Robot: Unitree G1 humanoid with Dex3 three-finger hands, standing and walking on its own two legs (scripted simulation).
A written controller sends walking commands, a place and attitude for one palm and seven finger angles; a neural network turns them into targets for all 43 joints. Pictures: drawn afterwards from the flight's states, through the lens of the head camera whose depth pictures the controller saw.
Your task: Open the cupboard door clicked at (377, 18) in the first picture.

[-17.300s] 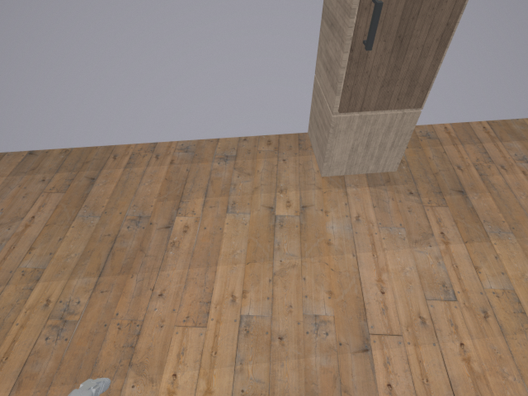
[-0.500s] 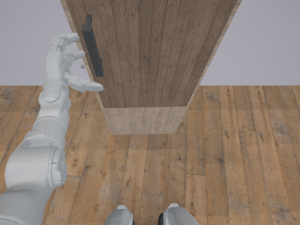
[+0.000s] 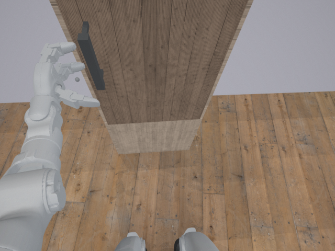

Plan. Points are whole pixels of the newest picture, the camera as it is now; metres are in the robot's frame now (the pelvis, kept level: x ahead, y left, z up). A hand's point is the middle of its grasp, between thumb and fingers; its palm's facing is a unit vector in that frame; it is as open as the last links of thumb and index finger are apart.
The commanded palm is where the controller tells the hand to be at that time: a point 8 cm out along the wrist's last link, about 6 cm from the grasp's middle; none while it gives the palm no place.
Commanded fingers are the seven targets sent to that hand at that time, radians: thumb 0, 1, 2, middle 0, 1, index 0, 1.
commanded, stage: move the hooked fingers beside the handle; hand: left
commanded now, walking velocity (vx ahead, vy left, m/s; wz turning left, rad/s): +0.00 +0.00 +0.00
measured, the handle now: (93, 59) +0.55 +0.15 +0.09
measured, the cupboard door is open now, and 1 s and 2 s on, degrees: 1 1 1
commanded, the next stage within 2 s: slide the fingers in behind the handle in 1.24 s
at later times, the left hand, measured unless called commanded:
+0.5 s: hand (70, 77) +0.50 +0.20 +0.08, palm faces +0.03 -1.00 -0.02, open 14.0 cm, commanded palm +0.48 +0.25 +0.08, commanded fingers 0.00 -0.50 0.30 -0.30 -1.20 -0.30 -1.20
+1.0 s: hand (72, 74) +0.51 +0.20 +0.08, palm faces +0.02 -1.00 +0.00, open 14.0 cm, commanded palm +0.48 +0.24 +0.08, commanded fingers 0.00 -0.50 0.30 -0.30 -1.20 -0.30 -1.20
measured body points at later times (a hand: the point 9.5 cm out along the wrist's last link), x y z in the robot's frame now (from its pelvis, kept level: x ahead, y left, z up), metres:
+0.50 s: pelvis -0.01 +0.00 +0.00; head +0.12 +0.01 +0.43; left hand +0.49 +0.25 +0.08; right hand -0.02 -0.27 -0.12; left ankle -0.02 +0.09 -0.69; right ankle +0.00 -0.11 -0.69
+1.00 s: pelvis -0.01 +0.01 +0.00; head +0.12 +0.02 +0.43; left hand +0.50 +0.25 +0.08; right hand -0.02 -0.26 -0.11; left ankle -0.02 +0.09 -0.69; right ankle +0.00 -0.11 -0.69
